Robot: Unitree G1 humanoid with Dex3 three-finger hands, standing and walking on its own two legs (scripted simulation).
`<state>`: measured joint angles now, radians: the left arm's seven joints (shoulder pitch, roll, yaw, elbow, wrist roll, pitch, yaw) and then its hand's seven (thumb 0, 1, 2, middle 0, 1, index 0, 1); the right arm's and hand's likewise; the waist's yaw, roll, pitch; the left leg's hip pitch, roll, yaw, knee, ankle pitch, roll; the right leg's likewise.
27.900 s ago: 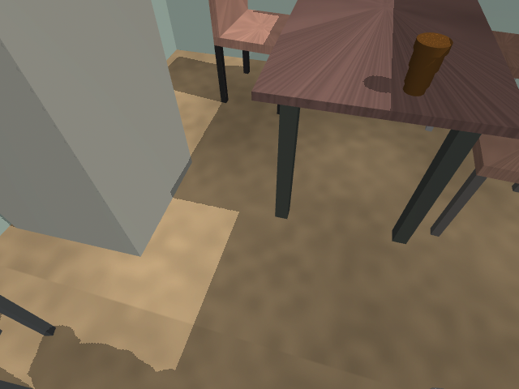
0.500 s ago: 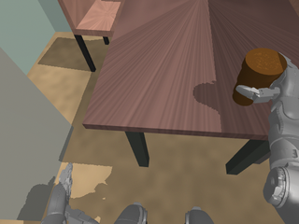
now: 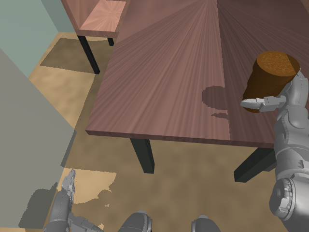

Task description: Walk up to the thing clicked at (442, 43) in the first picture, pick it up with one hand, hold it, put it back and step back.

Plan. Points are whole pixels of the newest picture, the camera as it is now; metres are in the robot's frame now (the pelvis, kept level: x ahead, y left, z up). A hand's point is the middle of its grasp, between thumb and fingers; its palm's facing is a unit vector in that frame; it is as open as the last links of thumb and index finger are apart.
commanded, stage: withdraw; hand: right
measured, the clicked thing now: (263, 86) +0.46 -0.21 +0.09
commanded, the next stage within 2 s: rise in 0.22 s
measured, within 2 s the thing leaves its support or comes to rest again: rests again in 0.96 s
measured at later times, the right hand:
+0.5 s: hand out of the picture +0.44 -0.30 +0.21, palm faces +0.31 +0.93 -0.21, open 17.3 cm
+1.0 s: hand out of the picture +0.28 -0.29 +0.17, palm faces +0.37 +0.86 -0.36, open 17.5 cm
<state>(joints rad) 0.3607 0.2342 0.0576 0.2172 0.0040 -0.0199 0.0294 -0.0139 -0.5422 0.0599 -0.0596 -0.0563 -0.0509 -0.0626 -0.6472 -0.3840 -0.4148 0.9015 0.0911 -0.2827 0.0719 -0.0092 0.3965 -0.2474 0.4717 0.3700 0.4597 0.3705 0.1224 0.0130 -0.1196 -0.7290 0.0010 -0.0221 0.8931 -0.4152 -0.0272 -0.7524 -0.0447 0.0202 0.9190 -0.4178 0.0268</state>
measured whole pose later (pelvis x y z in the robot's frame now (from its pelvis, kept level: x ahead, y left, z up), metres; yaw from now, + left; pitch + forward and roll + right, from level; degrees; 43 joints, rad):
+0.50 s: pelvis +0.01 +0.00 +0.03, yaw +0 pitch +8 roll +0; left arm 0.36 0.25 0.04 0.30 -0.05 -0.03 0.02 -0.01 -0.53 0.05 -0.06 -0.06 -0.06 -0.06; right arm -0.74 -0.61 -0.41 0.92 0.02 -0.06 0.14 -0.01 0.54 -0.05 0.09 0.08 0.09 0.08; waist 0.05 -0.02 -0.11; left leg -0.51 0.02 -0.03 0.72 -0.36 -0.03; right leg -0.52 -0.03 0.01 0.71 -0.34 0.03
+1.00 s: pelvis +0.02 -0.01 +0.04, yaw -1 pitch +3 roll +1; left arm 0.35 0.23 0.11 0.40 -0.08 -0.01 0.00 -0.01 -0.53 0.07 -0.06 -0.05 -0.05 -0.05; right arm 0.12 -0.41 -0.35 0.00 0.06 -0.06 0.02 -0.01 0.55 -0.05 0.07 0.06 0.06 0.06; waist -0.04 -0.04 -0.10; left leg -0.33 0.03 -0.02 0.61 -0.33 -0.04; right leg -0.36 -0.02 0.01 0.64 -0.34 0.02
